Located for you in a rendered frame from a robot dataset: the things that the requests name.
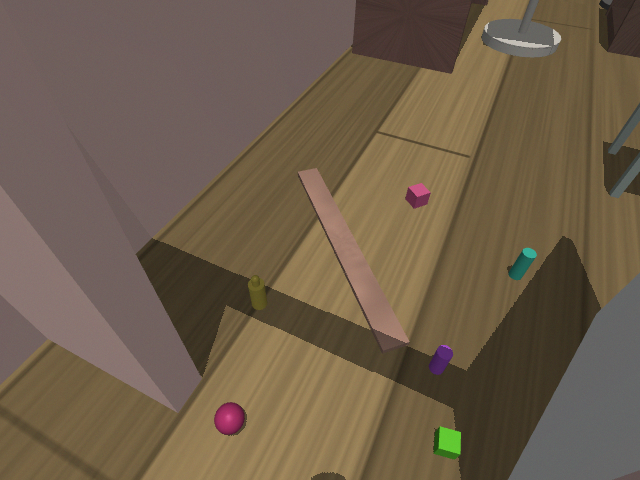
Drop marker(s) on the office chair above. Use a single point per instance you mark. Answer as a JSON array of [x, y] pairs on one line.
[[522, 38]]

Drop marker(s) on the bookshelf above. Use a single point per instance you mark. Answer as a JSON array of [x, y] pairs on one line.
[[623, 23]]

